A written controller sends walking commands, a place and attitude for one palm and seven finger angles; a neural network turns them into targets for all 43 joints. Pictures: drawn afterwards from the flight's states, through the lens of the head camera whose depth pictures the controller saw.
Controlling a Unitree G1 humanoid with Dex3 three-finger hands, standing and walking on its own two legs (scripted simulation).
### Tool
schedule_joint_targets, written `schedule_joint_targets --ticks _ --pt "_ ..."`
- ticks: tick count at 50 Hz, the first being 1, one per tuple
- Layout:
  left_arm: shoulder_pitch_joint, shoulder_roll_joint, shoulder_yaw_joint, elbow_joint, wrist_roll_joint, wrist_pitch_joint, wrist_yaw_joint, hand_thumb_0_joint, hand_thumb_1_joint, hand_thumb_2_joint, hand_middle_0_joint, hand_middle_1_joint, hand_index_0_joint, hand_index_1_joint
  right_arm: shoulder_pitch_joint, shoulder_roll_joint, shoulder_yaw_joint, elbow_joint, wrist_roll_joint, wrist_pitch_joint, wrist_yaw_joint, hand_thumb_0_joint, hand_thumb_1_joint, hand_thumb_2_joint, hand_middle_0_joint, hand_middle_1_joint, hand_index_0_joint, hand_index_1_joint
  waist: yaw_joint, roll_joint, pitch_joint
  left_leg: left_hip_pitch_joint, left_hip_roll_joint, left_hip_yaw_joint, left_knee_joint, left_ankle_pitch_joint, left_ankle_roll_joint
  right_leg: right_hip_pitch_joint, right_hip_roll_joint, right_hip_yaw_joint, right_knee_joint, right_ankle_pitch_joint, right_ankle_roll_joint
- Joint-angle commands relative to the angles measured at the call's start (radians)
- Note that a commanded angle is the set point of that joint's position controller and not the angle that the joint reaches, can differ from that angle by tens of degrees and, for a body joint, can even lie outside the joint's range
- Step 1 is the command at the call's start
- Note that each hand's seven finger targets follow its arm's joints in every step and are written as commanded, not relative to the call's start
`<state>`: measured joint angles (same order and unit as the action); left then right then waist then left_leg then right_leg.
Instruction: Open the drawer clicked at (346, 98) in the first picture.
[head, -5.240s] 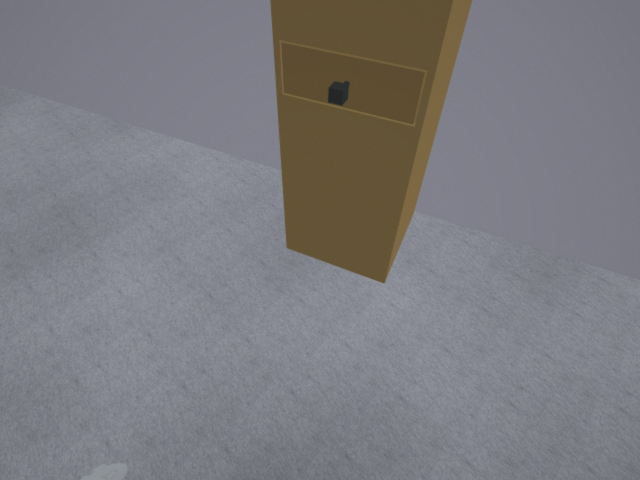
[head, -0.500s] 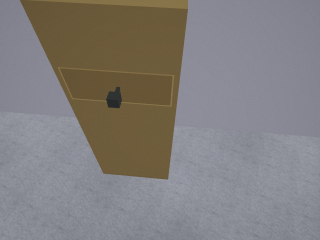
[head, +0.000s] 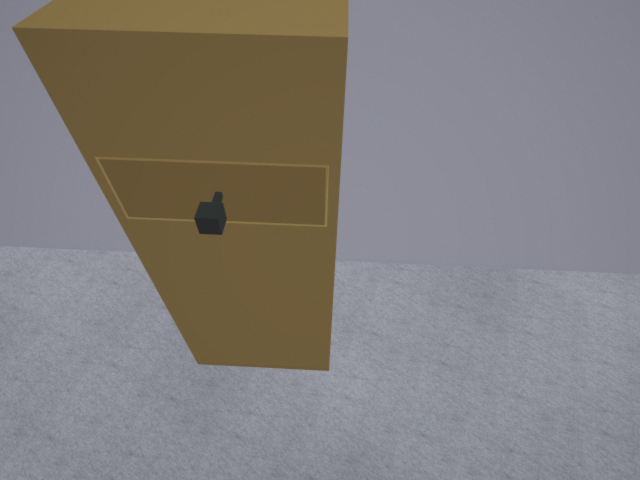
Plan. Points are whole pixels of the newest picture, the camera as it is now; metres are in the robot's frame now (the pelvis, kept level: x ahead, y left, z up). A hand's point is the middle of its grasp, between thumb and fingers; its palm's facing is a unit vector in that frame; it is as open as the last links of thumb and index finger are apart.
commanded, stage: come to a stop and stand still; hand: left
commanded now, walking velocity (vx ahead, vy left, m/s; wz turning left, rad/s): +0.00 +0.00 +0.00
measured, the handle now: (213, 210) +0.54 +0.22 +0.00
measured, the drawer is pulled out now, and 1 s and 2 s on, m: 0.00 0.00 0.00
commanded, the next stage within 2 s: look again from close up in 0.26 s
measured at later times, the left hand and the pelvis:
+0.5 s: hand out of the picture -0.01 +0.18 -0.18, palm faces +0.03 -0.98 -0.20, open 7.3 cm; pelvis -0.01 +0.00 -0.01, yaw +1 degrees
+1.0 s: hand out of the picture +0.02 +0.28 -0.16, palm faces +0.00 -0.95 -0.31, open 7.4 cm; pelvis -0.05 +0.04 +0.00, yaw +0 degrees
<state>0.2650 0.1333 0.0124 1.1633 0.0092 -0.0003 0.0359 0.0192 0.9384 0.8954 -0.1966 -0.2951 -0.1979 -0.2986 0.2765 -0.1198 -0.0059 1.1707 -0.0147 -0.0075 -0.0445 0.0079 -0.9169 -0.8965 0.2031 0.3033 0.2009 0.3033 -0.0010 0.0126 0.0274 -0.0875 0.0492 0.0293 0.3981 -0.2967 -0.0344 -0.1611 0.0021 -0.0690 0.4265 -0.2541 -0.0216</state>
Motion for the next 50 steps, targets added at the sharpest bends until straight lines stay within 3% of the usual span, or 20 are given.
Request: schedule_joint_targets --ticks 1,17,18,19,20,21,23,25,28,29,41,50 --pt "0.067 0.089 0.011 -0.025 -0.007 -0.019 0.002 0.0 0.9 0.9 -0.2 -0.3 -0.2 -0.3 0.07 -0.076 -0.006 -0.014 0.004 -0.008 -0.007 0.0 -0.9 -0.9 0.2 0.3 0.2 0.3 0.003 -0.019 0.033 -0.067 0.065 -0.031 -0.061 0.226 0.036 0.026 -0.117 0.101 -0.079 0.298 -0.011" --pt "0.074 0.097 0.011 -0.034 -0.006 -0.024 0.002 0.0 0.9 0.9 -0.2 -0.3 -0.2 -0.3 0.083 -0.085 -0.005 -0.019 0.003 -0.009 -0.004 0.0 -0.9 -0.9 0.2 0.3 0.2 0.3 0.001 -0.016 0.024 -0.06 0.06 -0.029 -0.063 0.209 0.033 0.026 -0.115 0.107 -0.096 0.263 -0.013" --pt "0.075 0.252 0.0 -0.117 0.01 -0.041 0.002 0.0 0.9 0.9 -0.2 -0.3 -0.2 -0.3 0.017 -0.198 -0.028 -0.142 -0.006 0.003 0.015 0.0 -0.9 -0.9 0.2 0.3 0.2 0.3 -0.018 -0.06 0.163 -0.121 0.016 -0.062 -0.016 0.135 0.029 -0.083 -0.086 0.115 -0.09 0.099 -0.008" --pt "0.087 0.177 0.022 -0.114 0.003 -0.046 0.007 0.0 0.9 0.9 -0.2 -0.3 -0.2 -0.3 0.029 -0.177 -0.032 -0.16 -0.013 -0.016 0.008 0.0 -0.9 -0.9 0.2 0.3 0.2 0.3 -0.004 0.034 0.027 -0.128 0.035 -0.042 0.041 0.096 0.04 -0.051 -0.133 0.168 -0.053 0.059 -0.023" --pt "0.077 0.208 0.026 -0.134 0.007 -0.055 0.006 0.0 0.9 0.9 -0.2 -0.3 -0.2 -0.3 0.048 -0.165 -0.04 -0.165 -0.01 -0.025 0.003 0.0 -0.9 -0.9 0.2 0.3 0.2 0.3 -0.016 0.048 -0.091 -0.107 0.024 -0.049 0.085 0.138 0.048 0.006 -0.144 0.185 -0.047 0.154 -0.044" --pt "0.075 0.204 0.031 -0.146 0.008 -0.06 0.006 0.0 0.9 0.9 -0.2 -0.3 -0.2 -0.3 0.06 -0.166 -0.041 -0.168 -0.006 -0.029 0.001 0.0 -0.9 -0.9 0.2 0.3 0.2 0.3 -0.016 -0.015 -0.121 -0.122 0.017 -0.039 0.096 0.119 0.048 0.036 -0.159 0.192 -0.05 0.202 -0.054" --pt "0.066 0.211 0.031 -0.16 0.008 -0.058 0.006 0.0 0.9 0.9 -0.2 -0.3 -0.2 -0.3 0.055 -0.171 -0.04 -0.184 -0.006 -0.028 0.006 0.0 -0.9 -0.9 0.2 0.3 0.2 0.3 -0.017 -0.11 -0.093 -0.146 0.006 -0.028 0.099 0.1 0.056 0.044 -0.166 0.19 -0.046 0.286 -0.064" --pt "0.04 0.223 0.038 -0.171 0.005 -0.055 0.005 0.0 0.9 0.9 -0.2 -0.3 -0.2 -0.3 0.04 -0.203 -0.048 -0.19 -0.002 -0.03 0.006 0.0 -0.9 -0.9 0.2 0.3 0.2 0.3 -0.02 -0.078 -0.022 -0.142 0.02 -0.043 0.071 0.128 0.063 -0.012 -0.15 0.16 -0.034 0.257 -0.058" --pt "0.025 0.223 0.034 -0.189 0.003 -0.045 0.002 0.0 0.9 0.9 -0.2 -0.3 -0.2 -0.3 0.017 -0.228 -0.046 -0.197 -0.003 -0.034 0.007 0.0 -0.9 -0.9 0.2 0.3 0.2 0.3 -0.004 0.001 -0.02 -0.131 0.049 -0.059 0.042 0.263 0.075 0.003 -0.112 0.107 0.019 0.295 -0.039" --pt "0.018 0.234 0.034 -0.19 0.002 -0.041 0.0 0.0 0.9 0.9 -0.2 -0.3 -0.2 -0.3 -0.002 -0.242 -0.045 -0.198 -0.003 -0.034 0.008 0.0 -0.9 -0.9 0.2 0.3 0.2 0.3 -0.001 0.008 0.002 -0.146 0.053 -0.064 0.031 0.251 0.074 -0.002 -0.111 0.098 0.016 0.261 -0.032" --pt "-0.088 0.304 0.021 -0.2 0.005 -0.02 -0.019 0.0 0.9 0.9 -0.2 -0.3 -0.2 -0.3 -0.116 -0.341 -0.035 -0.213 -0.008 -0.029 0.029 0.0 -0.9 -0.9 0.2 0.3 0.2 0.3 0.01 0.022 0.022 -0.173 0.069 -0.113 -0.103 0.099 0.074 0.012 -0.109 0.09 -0.043 0.097 0.007" --pt "-0.082 0.3 0.009 -0.173 0.007 -0.017 -0.018 0.0 0.9 0.9 -0.2 -0.3 -0.2 -0.3 -0.123 -0.339 -0.027 -0.181 -0.004 -0.025 0.035 0.0 -0.9 -0.9 0.2 0.3 0.2 0.3 0.01 0.002 0.006 -0.146 0.07 -0.112 -0.137 0.082 0.067 0.026 -0.119 0.089 -0.07 0.108 0.02"
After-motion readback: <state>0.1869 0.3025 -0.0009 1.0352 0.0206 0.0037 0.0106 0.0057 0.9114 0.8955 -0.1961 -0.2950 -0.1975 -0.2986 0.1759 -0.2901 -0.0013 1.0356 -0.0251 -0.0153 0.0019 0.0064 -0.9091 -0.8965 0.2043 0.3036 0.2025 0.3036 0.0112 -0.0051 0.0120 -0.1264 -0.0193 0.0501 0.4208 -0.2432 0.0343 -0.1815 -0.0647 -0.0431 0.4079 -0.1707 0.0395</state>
